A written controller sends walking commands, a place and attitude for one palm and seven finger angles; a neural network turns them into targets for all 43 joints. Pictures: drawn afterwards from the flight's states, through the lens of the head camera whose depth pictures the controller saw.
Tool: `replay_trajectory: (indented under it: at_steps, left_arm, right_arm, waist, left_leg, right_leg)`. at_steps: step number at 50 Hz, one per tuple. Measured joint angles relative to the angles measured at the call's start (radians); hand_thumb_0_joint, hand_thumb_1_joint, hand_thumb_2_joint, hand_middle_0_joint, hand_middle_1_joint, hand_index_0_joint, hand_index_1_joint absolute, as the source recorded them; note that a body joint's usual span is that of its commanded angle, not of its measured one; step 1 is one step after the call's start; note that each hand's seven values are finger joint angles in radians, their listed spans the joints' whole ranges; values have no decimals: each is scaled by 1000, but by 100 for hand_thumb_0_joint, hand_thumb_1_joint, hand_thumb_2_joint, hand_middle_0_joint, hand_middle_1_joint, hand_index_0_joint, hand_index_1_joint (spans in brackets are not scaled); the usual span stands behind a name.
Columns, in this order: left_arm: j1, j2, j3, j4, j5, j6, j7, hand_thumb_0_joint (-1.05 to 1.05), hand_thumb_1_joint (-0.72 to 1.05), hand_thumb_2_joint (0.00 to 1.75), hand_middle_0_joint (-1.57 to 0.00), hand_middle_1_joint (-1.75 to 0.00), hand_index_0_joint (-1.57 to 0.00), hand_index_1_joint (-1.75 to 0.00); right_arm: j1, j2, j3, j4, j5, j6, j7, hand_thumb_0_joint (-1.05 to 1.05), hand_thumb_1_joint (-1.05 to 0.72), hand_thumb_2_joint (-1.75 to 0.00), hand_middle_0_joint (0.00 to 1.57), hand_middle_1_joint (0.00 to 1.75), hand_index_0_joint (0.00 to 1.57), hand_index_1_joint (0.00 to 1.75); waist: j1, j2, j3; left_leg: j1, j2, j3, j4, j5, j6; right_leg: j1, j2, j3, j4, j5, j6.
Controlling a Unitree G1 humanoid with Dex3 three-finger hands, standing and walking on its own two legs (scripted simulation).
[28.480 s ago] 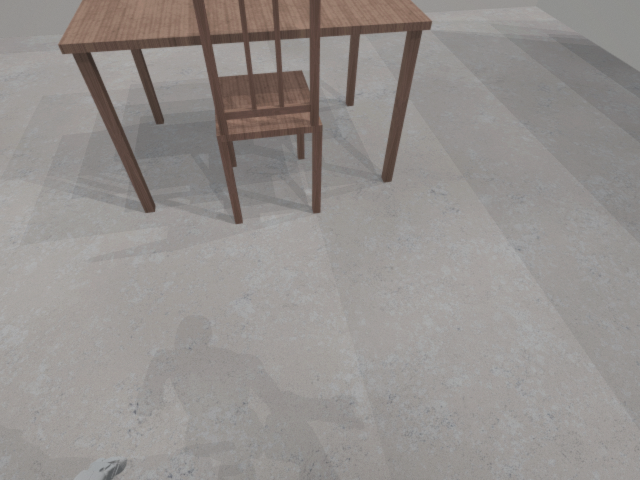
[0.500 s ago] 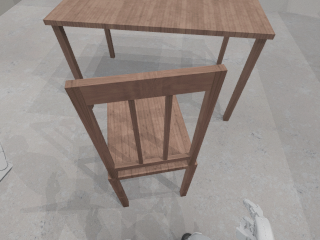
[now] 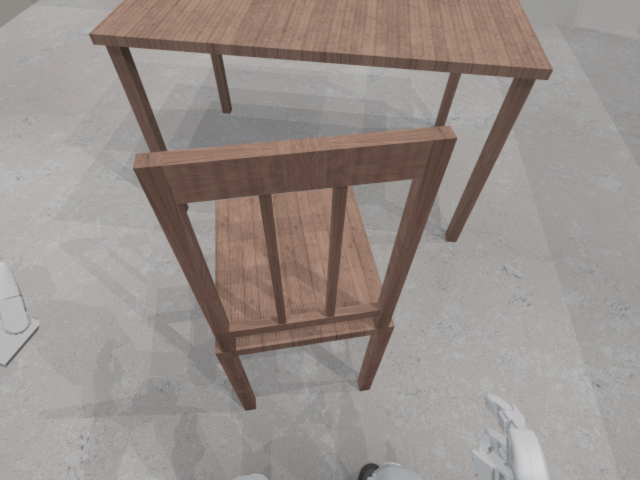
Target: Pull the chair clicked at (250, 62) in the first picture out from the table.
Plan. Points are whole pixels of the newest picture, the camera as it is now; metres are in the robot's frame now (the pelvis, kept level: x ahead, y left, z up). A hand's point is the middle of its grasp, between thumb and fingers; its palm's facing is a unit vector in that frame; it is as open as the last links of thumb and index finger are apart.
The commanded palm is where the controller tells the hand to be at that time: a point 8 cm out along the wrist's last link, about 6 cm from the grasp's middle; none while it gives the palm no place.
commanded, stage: step back with the hand held close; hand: left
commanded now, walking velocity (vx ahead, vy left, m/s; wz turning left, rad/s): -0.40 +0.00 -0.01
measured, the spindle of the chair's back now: (275, 269) +0.42 +0.10 -0.04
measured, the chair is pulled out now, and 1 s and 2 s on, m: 0.54 0.54 0.54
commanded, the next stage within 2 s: stop stepping back and stand still in 0.68 s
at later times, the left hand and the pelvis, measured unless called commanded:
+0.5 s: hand out of the picture +0.16 +0.26 +0.18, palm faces +0.42 -0.75 -0.52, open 7.4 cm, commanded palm +0.10 +0.30 +0.19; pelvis -0.04 +0.00 +0.00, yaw -1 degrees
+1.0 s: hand out of the picture +0.09 +0.23 +0.18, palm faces +0.34 -0.80 -0.49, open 7.4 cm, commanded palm +0.04 +0.28 +0.19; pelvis -0.12 -0.01 +0.01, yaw -2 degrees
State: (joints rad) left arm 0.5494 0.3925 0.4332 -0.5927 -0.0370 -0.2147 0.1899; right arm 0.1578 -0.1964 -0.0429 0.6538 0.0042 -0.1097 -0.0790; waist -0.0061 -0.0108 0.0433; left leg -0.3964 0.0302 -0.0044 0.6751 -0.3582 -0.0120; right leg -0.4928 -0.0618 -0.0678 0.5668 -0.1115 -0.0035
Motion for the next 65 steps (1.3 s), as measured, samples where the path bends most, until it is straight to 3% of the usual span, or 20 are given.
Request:
replay_trajectory:
  at_steps: [2, 5, 10, 14, 17, 22, 27, 29, 33, 35, 38, 40, 42, 44, 47, 50, 52, 54, 58, 65]
  left_arm:
    - [20, 13, 9, -4, 2, -4, 0, 1, 89, 90, -21, -30, -22, -30]
    - [45, 35, 31, 14, 2, -7, 0, 1, 89, 90, -22, -30, -22, -30]
    - [23, 38, 42, 25, -6, -14, -14, 1, 89, 90, -21, -30, -22, -30]
    - [4, 10, 1, 4, -8, -16, -18, 1, 89, 90, -21, -30, -21, -30]
    - [29, 20, 0, -11, -4, -18, -18, 1, 89, 90, -21, -30, -22, -30]
    - [59, 57, 41, 10, -7, -21, -15, 1, 89, 90, -22, -30, -22, -30]
    - [21, 52, 39, 18, -11, -29, -29, 1, 89, 90, -21, -30, -21, -30]
    - [6, 37, 17, 13, -14, -29, -33, 1, 89, 90, -21, -30, -21, -30]
    - [8, 18, -12, -4, -6, -17, -26, 1, 89, 90, -21, -30, -22, -30]
    - [22, 31, -2, -11, -6, -24, -23, 1, 89, 90, -21, -30, -22, -30]
    - [41, 58, 34, 10, -14, -31, -20, 1, 89, 90, -22, -30, -22, -30]
    - [39, 60, 41, 23, -17, -22, -23, 1, 89, 90, -21, -30, -22, -30]
    - [41, 57, 40, 22, -17, -13, -28, 1, 89, 90, -21, -30, -21, -30]
    - [59, 57, 40, 10, -18, -7, -34, 1, 89, 90, -21, -30, -21, -30]
    - [49, 46, 11, 17, -16, 7, -45, 1, 89, 90, -21, -30, -21, -30]
    - [47, 39, -16, 38, -19, 34, -39, 1, 89, 90, -21, -30, -22, -30]
    - [52, 39, -23, 53, -18, 42, -33, 1, 89, 90, -22, -30, -22, -30]
    - [50, 47, -21, 65, -15, 40, -30, 1, 89, 90, -22, -30, -22, -30]
    - [74, 45, -13, 84, -3, 34, -28, 1, 89, 90, -22, -30, -22, -30]
    - [33, 16, -17, 136, 7, 12, -28, 1, 89, 90, -21, -30, -21, -30]
  right_arm:
    - [-1, 0, 2, -4, 0, 5, -4, 1, -90, -90, 21, 30, 20, 30]
    - [16, 9, 3, -22, 4, -2, -11, 1, -90, -90, 21, 30, 20, 30]
    - [24, 20, 6, -13, 2, -26, -1, 1, -90, -90, 21, 30, 20, 30]
    - [8, 7, -2, 3, 2, -23, 8, 1, -90, -90, 21, 30, 20, 30]
    - [1, 1, -5, 4, 3, -12, 3, 1, -90, -90, 21, 30, 20, 30]
    - [21, 18, 3, -17, 3, -33, -9, 1, -90, -90, 21, 30, 20, 30]
    - [16, 29, 21, -6, -6, -62, 10, 1, -90, -90, 21, 30, 20, 30]
    - [11, 28, 21, 2, -3, -60, 15, 1, -90, -90, 21, 30, 20, 30]
    - [5, 17, 18, 14, -1, -32, 18, 1, -90, -90, 21, 30, 20, 30]
    - [11, 10, 15, 2, 1, -28, 10, 1, -90, -90, 21, 30, 20, 30]
    - [10, 29, 9, 2, -2, -35, 3, 1, -90, -90, 21, 30, 20, 30]
    - [22, 39, 5, 1, -9, -52, 9, 1, -90, -90, 21, 30, 20, 30]
    - [39, 41, 6, -5, -4, -62, 24, 1, -90, -90, 21, 30, 20, 30]
    - [51, 36, 16, -18, 4, -63, 36, 1, -90, -90, 21, 30, 20, 30]
    - [46, 17, 24, -9, 17, -46, 37, 1, -90, -90, 21, 30, 20, 30]
    - [56, -1, 28, 8, 23, -20, 27, 1, -90, -90, 21, 30, 20, 30]
    - [71, -16, 26, 8, 25, -12, 14, 1, -90, -90, 21, 30, 20, 30]
    - [79, -25, 19, 10, 25, -15, 3, 1, -90, -90, 21, 30, 20, 30]
    - [112, -29, 11, 1, 32, -31, -6, 1, -90, -90, 21, 30, 20, 30]
    - [121, -21, 19, 17, 30, -60, 4, 1, -90, -90, 21, 30, 20, 30]
  waist:
    - [-2, -6, -1]
    - [-11, 7, -14]
    - [5, 12, -14]
    - [-2, 10, 2]
    - [-8, -3, 8]
    - [-5, 8, -6]
    - [20, 21, 12]
    - [20, 15, 10]
    - [-4, -14, 1]
    - [-21, -12, -5]
    - [-15, -22, 5]
    - [-13, -8, 7]
    - [-3, 4, 8]
    - [9, 13, 8]
    - [8, 32, 22]
    - [-10, 10, 1]
    - [-31, 9, -19]
    - [-44, 3, -18]
    - [-35, 3, -36]
    - [-4, 23, -44]
  left_leg:
    - [12, 3, 8, -34, 83, -8]
    - [6, 19, -1, -33, 71, -18]
    - [-21, 33, -14, 0, 57, -32]
    - [-35, 15, -26, 4, 26, -10]
    - [-23, 9, -13, -42, 120, -8]
    - [-36, 30, -16, -50, 129, -17]
    - [-51, 57, -19, -24, 126, -29]
    - [-74, 40, -25, 25, 14, -22]
    - [-31, -9, -9, 52, -40, -4]
    - [2, -3, -10, -54, 73, 10]
    - [-9, 12, 3, -51, 125, -3]
    - [-8, 29, -5, -68, 129, -11]
    - [-6, 44, -7, -82, 142, -20]
    - [-16, 58, -1, -58, 137, -29]
    - [-35, 55, -18, 27, -13, -14]
    - [-10, 8, -7, 97, -45, 5]
    - [59, -2, 1, 8, -51, 19]
    - [99, -9, 0, -79, 57, 20]
    - [137, -9, 12, -133, 105, 15]
    - [155, -8, 9, -146, 105, 19]
  right_leg:
    - [2, 2, 5, -5, -7, 5]
    - [-1, 27, 21, 51, -118, 9]
    - [41, 47, 30, 35, -82, 6]
    - [40, 35, 24, 15, -55, 6]
    - [42, 24, 31, -1, -35, 16]
    - [39, 55, 48, 80, -196, 10]
    - [96, 72, 35, 11, -72, 5]
    - [82, 66, 38, 15, -77, 3]
    - [65, 32, 50, 3, -59, 10]
    - [45, 30, 42, 12, -55, 17]
    - [2, 61, 73, 157, -255, 16]
    - [16, 84, 75, 208, -310, 16]
    - [79, 81, 59, 124, -277, 18]
    - [152, 71, 41, -19, -145, 16]
    - [149, 82, 36, -14, -80, 2]
    - [145, 57, 48, -2, -101, 0]
    - [147, 48, 43, -2, -100, 7]
    - [155, 39, 37, -4, -97, 15]
    - [190, 38, 45, -45, -139, 18]
    - [235, 42, 45, -122, -38, 25]
